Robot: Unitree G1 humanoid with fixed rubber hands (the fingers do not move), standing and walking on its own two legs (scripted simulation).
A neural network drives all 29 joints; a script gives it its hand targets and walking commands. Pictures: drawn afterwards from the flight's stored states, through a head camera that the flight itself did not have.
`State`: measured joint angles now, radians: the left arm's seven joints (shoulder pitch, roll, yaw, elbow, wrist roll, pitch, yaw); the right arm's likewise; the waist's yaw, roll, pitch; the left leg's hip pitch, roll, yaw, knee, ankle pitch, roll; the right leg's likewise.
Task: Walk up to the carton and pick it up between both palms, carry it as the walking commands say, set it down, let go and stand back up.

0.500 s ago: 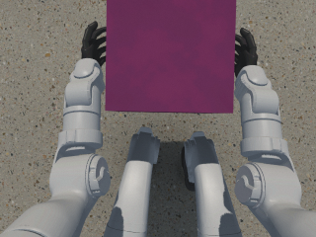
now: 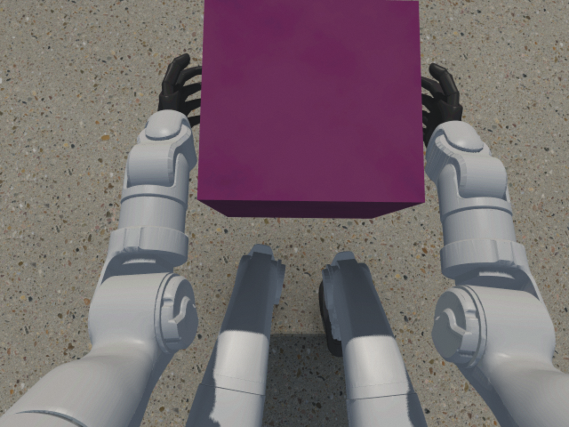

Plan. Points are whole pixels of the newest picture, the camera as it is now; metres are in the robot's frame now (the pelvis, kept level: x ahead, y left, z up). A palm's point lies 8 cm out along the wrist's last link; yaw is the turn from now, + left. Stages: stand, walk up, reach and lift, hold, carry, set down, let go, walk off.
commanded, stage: reach and lift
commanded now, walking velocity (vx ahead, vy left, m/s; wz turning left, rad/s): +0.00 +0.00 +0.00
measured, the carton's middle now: (304, 129) +0.49 +0.02 -0.08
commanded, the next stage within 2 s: none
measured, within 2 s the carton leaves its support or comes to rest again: neither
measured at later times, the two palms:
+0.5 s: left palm (153, 90) +0.48 +0.20 +0.03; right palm (453, 106) +0.48 -0.14 +0.03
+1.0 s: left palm (126, 47) +0.47 +0.19 +0.11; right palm (505, 52) +0.48 -0.15 +0.11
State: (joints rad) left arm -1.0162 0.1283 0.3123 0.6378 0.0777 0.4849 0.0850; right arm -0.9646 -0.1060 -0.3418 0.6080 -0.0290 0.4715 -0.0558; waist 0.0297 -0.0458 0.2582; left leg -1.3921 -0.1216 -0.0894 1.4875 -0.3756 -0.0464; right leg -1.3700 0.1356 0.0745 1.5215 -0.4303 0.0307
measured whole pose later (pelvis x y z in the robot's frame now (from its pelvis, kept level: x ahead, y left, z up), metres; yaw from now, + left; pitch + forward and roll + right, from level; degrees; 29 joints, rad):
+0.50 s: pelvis +0.03 -0.01 +0.07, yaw +2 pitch +25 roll -2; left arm -0.96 0.08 0.41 0.72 0.19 0.47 0.01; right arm -0.86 0.03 -0.52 0.63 -0.19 0.44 0.00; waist 0.01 -0.04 0.03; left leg -1.32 -0.09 -0.15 1.18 -0.28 -0.05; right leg -1.28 0.12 0.05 1.19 -0.34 0.00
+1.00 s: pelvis +0.18 +0.01 +0.16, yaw +1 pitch +22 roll +0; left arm -0.28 -0.05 0.25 0.48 0.16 0.39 0.02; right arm -0.26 0.08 -0.28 0.48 -0.13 0.39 0.01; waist 0.01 -0.04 -0.24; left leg -0.79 -0.09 -0.12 0.80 -0.35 0.01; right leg -0.75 0.09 0.13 0.80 -0.40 -0.01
